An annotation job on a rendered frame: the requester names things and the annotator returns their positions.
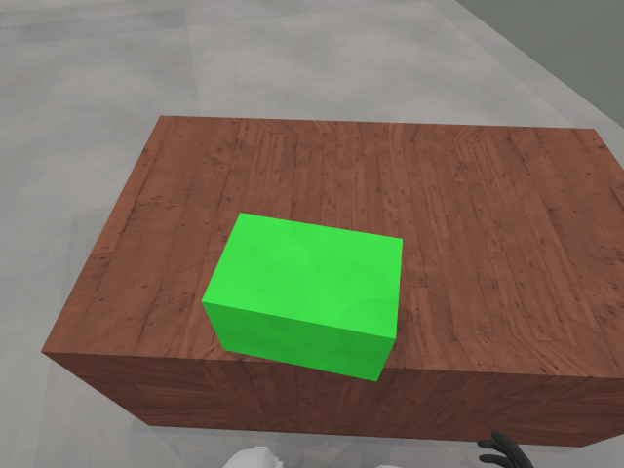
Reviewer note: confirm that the pedestal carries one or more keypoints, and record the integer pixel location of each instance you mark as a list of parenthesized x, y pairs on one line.
[(511, 299)]

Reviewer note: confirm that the carton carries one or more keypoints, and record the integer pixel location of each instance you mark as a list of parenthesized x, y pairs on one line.
[(309, 295)]

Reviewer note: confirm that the right robot hand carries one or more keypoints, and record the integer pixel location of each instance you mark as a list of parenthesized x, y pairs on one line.
[(502, 443)]

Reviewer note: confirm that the robot left thigh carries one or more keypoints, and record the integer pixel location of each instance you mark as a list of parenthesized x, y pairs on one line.
[(254, 458)]

